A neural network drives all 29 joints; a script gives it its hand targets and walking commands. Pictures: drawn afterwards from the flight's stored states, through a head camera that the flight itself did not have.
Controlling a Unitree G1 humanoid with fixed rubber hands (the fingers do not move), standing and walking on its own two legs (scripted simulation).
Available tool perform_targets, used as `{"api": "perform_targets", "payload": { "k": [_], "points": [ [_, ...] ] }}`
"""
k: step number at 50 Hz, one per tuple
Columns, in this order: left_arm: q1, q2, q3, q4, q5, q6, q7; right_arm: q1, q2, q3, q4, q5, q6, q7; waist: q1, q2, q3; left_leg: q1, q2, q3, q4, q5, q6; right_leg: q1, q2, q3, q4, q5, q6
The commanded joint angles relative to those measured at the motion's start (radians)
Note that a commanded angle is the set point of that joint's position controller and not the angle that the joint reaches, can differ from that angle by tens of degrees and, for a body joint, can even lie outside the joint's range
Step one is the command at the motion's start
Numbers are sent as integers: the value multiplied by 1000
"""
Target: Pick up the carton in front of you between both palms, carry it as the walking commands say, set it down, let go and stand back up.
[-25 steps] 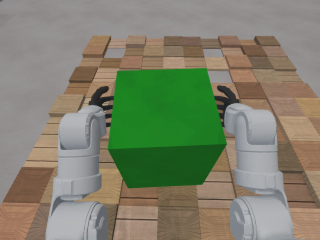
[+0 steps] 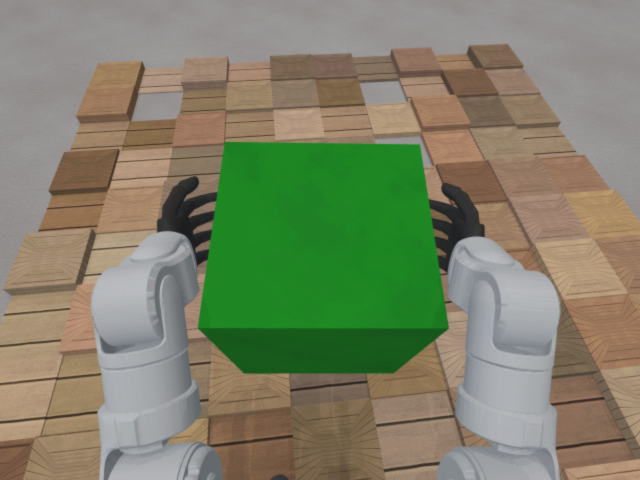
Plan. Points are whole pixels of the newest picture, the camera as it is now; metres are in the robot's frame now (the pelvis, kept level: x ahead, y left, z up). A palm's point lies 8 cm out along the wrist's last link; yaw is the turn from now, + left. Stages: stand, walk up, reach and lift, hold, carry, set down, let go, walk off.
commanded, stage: carry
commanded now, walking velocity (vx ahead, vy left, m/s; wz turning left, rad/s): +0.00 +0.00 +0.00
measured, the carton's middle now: (320, 273) +0.36 -0.01 +0.05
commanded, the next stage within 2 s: none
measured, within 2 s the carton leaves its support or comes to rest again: neither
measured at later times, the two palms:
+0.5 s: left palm (191, 143) +0.52 +0.15 +0.12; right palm (418, 130) +0.53 -0.15 +0.13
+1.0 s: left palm (178, 115) +0.59 +0.18 +0.11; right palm (384, 94) +0.62 -0.12 +0.12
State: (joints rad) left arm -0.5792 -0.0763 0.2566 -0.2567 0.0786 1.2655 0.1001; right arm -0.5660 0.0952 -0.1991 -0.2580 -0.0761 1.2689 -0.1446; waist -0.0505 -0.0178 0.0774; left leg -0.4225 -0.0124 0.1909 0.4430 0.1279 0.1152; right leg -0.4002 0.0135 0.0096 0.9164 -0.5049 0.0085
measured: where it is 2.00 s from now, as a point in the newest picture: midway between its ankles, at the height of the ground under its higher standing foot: (312, 453)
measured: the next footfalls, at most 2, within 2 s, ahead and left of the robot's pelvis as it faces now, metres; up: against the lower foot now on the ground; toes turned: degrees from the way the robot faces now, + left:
right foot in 0.06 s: +0.09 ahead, -0.10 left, +0.01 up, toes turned -4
right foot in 0.72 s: +0.32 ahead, -0.10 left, +0.01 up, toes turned -3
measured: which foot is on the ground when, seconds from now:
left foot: down 0.00-0.74, up 0.76-0.96, down 0.98-1.00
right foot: up 0.00-0.04, down 0.06-0.54, up 0.56-0.70, down 0.72-1.00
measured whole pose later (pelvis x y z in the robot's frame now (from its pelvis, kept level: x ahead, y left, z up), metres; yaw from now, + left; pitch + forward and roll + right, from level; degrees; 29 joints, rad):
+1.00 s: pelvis +0.25 +0.01 -0.01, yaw +2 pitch +4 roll -3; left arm -0.62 -0.05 0.20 0.00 0.09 1.19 0.14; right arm -0.67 0.01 -0.23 0.05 -0.06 1.21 -0.12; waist 0.02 0.04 -0.01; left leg -0.27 0.04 0.00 0.42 -0.13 0.02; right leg -0.43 0.04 -0.13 0.65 -0.29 -0.04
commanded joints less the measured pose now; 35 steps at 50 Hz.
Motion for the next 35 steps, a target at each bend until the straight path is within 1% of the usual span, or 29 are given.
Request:
{"api": "perform_targets", "payload": {
  "k": [1, 2, 3, 4, 5, 6, 7, 8, 10, 12, 14, 15, 16, 17, 18, 19, 20, 21, 22, 24, 25, 26, 27, 28, 29, 30, 31, 33, 35],
  "points": [
    [-660, -833, -736, 14, -394, 16, -210, -752, 876, 773, -46, 481, 3, 250, 24, 134, -629, 432, 232, -195, -28, 485, 104, 98, 1, -31, -347, 131, -3],
    [-631, -828, -725, 70, -382, 19, -207, -743, 870, 761, 6, 479, 9, 253, 38, 122, -653, 419, 212, -144, 24, 464, 89, 163, 0, -59, -467, 306, -4],
    [-617, -826, -711, 121, -370, 21, -207, -736, 868, 745, 62, 478, 12, 257, 43, 110, -657, 379, 179, -112, 61, 363, 60, 234, -12, -79, -567, 473, -5],
    [-623, -831, -695, 166, -360, 20, -209, -746, 870, 726, 115, 473, 10, 262, 48, 75, -649, 284, 151, -119, 64, 169, 9, 324, -80, -10, -556, 617, -23],
    [-655, -829, -675, 215, -345, 16, -212, -794, 885, 720, 151, 474, 10, 269, 55, -32, -642, 202, 120, -99, 98, 6, -40, 418, -159, 57, -431, 941, -57],
    [-655, -836, -656, 265, -337, 11, -216, -805, 907, 700, 205, 469, 8, 274, 54, -92, -614, 111, 78, -82, 91, -105, -75, 481, -189, 71, -375, 1090, -86],
    [-658, -867, -649, 302, -345, 6, -222, -801, 926, 677, 258, 460, 2, 278, 64, -113, -589, 46, 54, -65, 62, -205, -95, 530, -197, 75, -360, 1173, -99],
    [-671, -896, -642, 332, -351, -3, -229, -803, 955, 655, 304, 454, -5, 281, 67, -126, -573, 34, 44, -60, 31, -216, -104, 545, -197, 71, -339, 1223, -104],
    [-702, -963, -627, 382, -367, -24, -243, -800, 1007, 612, 378, 440, -23, 288, 66, -87, -574, 158, 61, -69, 27, -44, -90, 445, -172, 47, -309, 1184, -86],
    [-770, -1020, -630, 373, -395, -47, -249, -817, 1047, 588, 408, 435, -46, 293, 55, -6, -593, 343, 128, -122, 88, 316, -58, 265, -124, 7, -301, 953, -34],
    [-845, -1069, -645, 341, -428, -62, -248, -838, 1080, 579, 396, 441, -67, 289, 41, 66, -569, 438, 172, -159, 109, 576, -26, 164, -67, -38, -394, 663, -1],
    [-867, -1086, -652, 326, -444, -66, -246, -843, 1084, 572, 381, 441, -72, 283, 43, 107, -554, 471, 171, -152, 126, 654, -26, 153, -43, -64, -455, 587, 4],
    [-877, -1094, -656, 313, -457, -69, -242, -840, 1085, 569, 365, 442, -75, 277, 46, 120, -546, 474, 162, -140, 146, 654, -30, 174, -33, -79, -500, 603, 6],
    [-876, -1094, -658, 301, -466, -69, -239, -834, 1084, 570, 350, 442, -76, 269, 47, 107, -544, 430, 138, -120, 167, 580, -40, 240, -31, -84, -529, 711, 3],
    [-874, -1093, -660, 290, -472, -68, -234, -827, 1078, 573, 331, 443, -76, 261, 51, 52, -546, 323, 99, -85, 179, 401, -56, 364, -45, -73, -523, 920, -7],
    [-870, -1090, -659, 281, -475, -66, -231, -830, 1070, 578, 307, 445, -74, 254, 63, -42, -539, 128, 43, -41, 158, 47, -76, 556, -80, -38, -466, 1211, -32],
    [-839, -1086, -657, 285, -473, -62, -226, -834, 1062, 583, 290, 444, -70, 246, 91, -148, -519, -125, -19, 3, 118, -403, -96, 779, -152, 30, -377, 1528, -93],
    [-800, -1080, -649, 290, -467, -58, -222, -832, 1047, 584, 281, 439, -64, 240, 139, -180, -515, -263, -36, -12, 102, -534, -104, 897, -208, 91, -325, 1663, -154],
    [-776, -1068, -643, 293, -460, -55, -219, -814, 1036, 582, 281, 430, -60, 236, 156, -178, -540, -262, -28, -39, 87, -500, -93, 909, -230, 116, -298, 1613, -176],
    [-788, -1088, -666, 277, -470, -53, -224, -771, 1017, 576, 286, 405, -59, 231, 141, -133, -579, -152, -30, -33, 43, -320, -77, 822, -198, 73, -244, 1506, -151],
    [-805, -1094, -679, 260, -476, -57, -227, -758, 1022, 581, 286, 396, -61, 233, 102, -105, -600, 48, -23, -29, -43, -156, -69, 665, -159, 7, -198, 1462, -120],
    [-829, -1111, -700, 237, -490, -61, -229, -770, 1013, 579, 268, 389, -66, 234, 51, -42, -624, 321, -2, -41, -107, 172, -63, 444, -113, -56, -107, 1321, -84],
    [-851, -1111, -726, 217, -502, -67, -229, -767, 1008, 578, 264, 384, -69, 237, 2, 57, -628, 619, 85, -135, -65, 673, -29, 124, -49, -105, 18, 909, -44],
    [-869, -1119, -739, 208, -508, -68, -228, -755, 1002, 578, 276, 379, -73, 237, -31, 314, -617, 950, 272, -316, 108, 1354, 79, -303, 67, -133, 176, -58, 0],
    [-843, -1119, -741, 223, -494, -70, -227, -735, 986, 584, 275, 376, -75, 238, -23, 311, -636, 994, 347, -351, 139, 1326, 138, -395, 25, -33, 146, -157, 11],
    [-838, -1103, -736, 207, -482, -74, -223, -758, 1001, 614, 237, 390, -80, 241, -33, 226, -609, 971, 343, -357, 123, 1099, 126, -426, -7, -10, 49, -131, 6],
    [-835, -1094, -734, 193, -474, -76, -217, -792, 1018, 640, 191, 412, -84, 245, -33, 161, -589, 952, 298, -336, 122, 947, 105, -433, 3, -49, -43, -63, 0],
    [-782, -1068, -720, 183, -452, -76, -203, -836, 1025, 682, 119, 453, -85, 251, -20, 159, -595, 797, 235, -273, 124, 859, 74, -259, 31, -100, -234, 133, 0],
    [-696, -1045, -709, 212, -411, -72, -194, -819, 1027, 698, 112, 472, -82, 259, 29, 170, -616, 543, 171, -149, 163, 705, 12, 62, 56, -158, -418, 462, -21]
  ]
}}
